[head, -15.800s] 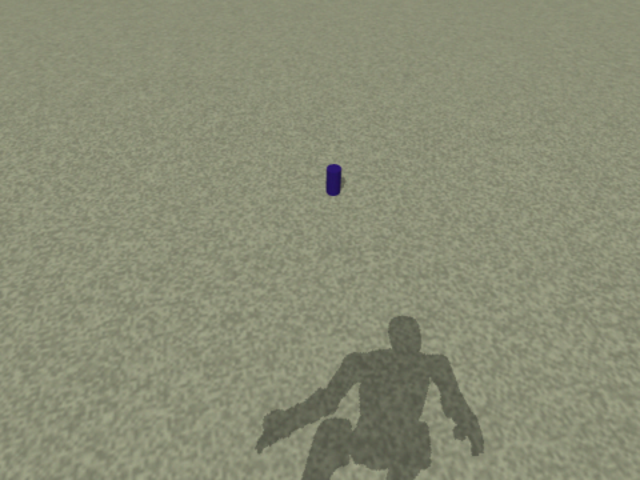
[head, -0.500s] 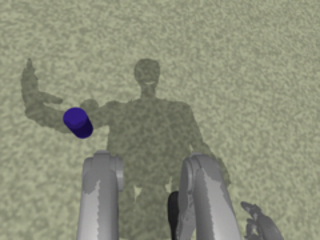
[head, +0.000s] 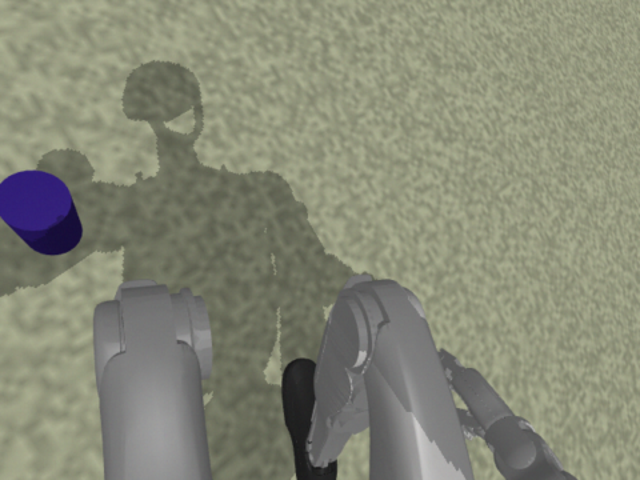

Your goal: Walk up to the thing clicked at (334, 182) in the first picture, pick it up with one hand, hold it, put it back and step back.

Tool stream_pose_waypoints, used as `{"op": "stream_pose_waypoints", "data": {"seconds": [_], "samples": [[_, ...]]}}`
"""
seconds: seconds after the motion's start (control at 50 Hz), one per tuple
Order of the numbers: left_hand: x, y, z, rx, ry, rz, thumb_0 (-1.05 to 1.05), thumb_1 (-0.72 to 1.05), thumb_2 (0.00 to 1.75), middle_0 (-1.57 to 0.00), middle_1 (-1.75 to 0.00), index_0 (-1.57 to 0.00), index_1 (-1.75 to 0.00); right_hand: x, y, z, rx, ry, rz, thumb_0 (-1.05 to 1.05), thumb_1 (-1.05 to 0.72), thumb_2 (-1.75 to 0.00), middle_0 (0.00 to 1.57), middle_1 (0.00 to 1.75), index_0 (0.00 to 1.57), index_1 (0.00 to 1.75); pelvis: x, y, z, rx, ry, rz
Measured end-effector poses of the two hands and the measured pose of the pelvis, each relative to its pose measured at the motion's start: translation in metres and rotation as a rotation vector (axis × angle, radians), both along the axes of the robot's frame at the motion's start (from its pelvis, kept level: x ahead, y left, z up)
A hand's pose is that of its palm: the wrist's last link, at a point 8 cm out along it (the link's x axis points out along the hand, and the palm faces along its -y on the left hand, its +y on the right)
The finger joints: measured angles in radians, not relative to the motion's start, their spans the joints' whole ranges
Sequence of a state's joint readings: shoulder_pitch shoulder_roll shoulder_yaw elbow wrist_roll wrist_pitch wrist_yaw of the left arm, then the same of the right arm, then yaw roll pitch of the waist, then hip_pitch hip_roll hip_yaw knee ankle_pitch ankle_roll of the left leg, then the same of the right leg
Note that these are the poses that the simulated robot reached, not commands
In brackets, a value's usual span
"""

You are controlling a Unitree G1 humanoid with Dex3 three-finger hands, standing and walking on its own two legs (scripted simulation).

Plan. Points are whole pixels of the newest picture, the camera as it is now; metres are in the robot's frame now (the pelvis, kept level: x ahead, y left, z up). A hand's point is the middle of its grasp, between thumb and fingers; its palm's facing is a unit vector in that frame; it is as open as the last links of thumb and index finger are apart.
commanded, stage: close in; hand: left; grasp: from the side
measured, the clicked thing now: (45, 217) +0.42 +0.29 -0.23
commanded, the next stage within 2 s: rest palm in 0.70 s
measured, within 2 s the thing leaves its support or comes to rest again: leaves its support in 1.84 s
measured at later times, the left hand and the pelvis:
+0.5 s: hand out of the picture +0.38 +0.32 -0.18, palm faces +0.34 -0.94 +0.01, open 17.6 cm; pelvis -0.02 +0.01 -0.03, yaw -3 degrees
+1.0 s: hand (29, 228) +0.40 +0.30 -0.20, palm faces +0.36 -0.93 +0.00, open 16.2 cm; pelvis -0.02 +0.01 -0.03, yaw -5 degrees
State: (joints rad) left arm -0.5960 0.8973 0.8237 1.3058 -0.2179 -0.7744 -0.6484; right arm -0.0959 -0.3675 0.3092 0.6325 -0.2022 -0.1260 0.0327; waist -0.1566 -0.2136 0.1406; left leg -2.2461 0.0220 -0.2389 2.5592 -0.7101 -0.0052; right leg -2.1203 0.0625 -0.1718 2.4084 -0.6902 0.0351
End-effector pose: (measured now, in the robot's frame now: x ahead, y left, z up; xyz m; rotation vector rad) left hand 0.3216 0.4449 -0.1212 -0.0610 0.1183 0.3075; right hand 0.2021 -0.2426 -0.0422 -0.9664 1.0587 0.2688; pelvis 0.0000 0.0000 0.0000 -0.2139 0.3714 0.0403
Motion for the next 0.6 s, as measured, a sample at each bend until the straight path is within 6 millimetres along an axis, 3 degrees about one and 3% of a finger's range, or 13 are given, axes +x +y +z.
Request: {"op": "stream_pose_waypoints", "data": {"seconds": [0.08, 0.18, 0.3, 0.44, 0.6], "samples": [[0.009, -0.013, -0.014, 0.015, -0.011, -0.022, -0.02, -0.60, 0.06, -0.07, -0.09, -0.04, -0.11, -0.003, 0.002, -0.003, -0.033, 0.035, 0.029, 0.00, -0.93, -0.91, 0.21, 0.30, 0.20, 0.30, 0.000, 0.003, -0.005, -0.016, -0.026, -0.005], [0.017, -0.045, -0.032, 0.001, 0.012, -0.077, -0.02, -0.60, 0.04, -0.07, -0.09, -0.05, -0.11, -0.008, 0.005, -0.006, -0.037, 0.044, 0.048, 0.00, -0.94, -0.91, 0.21, 0.30, 0.20, 0.30, -0.003, 0.005, -0.011, -0.032, -0.063, -0.013], [0.018, -0.077, -0.053, -0.037, -0.012, -0.004, -0.02, -0.61, 0.02, -0.07, -0.09, -0.06, -0.10, -0.019, 0.009, -0.006, -0.042, 0.046, 0.083, 0.00, -0.94, -0.90, 0.21, 0.30, 0.20, 0.30, -0.010, 0.003, -0.020, -0.039, -0.130, -0.028], [0.020, -0.085, -0.059, 0.018, -0.055, 0.054, -0.02, -0.60, 0.03, -0.06, -0.09, -0.06, -0.09, -0.044, 0.006, -0.004, -0.082, 0.091, 0.091, 0.00, -0.94, -0.90, 0.21, 0.30, 0.20, 0.30, -0.017, 0.003, -0.027, -0.050, -0.187, -0.038], [0.024, -0.088, -0.058, 0.079, -0.039, -0.021, -0.02, -0.56, 0.03, -0.05, -0.08, -0.05, -0.07, -0.066, 0.004, 0.002, -0.114, 0.139, 0.071, 0.00, -0.94, -0.90, 0.21, 0.30, 0.20, 0.30, -0.021, 0.009, -0.027, -0.073, -0.199, -0.045]]}}
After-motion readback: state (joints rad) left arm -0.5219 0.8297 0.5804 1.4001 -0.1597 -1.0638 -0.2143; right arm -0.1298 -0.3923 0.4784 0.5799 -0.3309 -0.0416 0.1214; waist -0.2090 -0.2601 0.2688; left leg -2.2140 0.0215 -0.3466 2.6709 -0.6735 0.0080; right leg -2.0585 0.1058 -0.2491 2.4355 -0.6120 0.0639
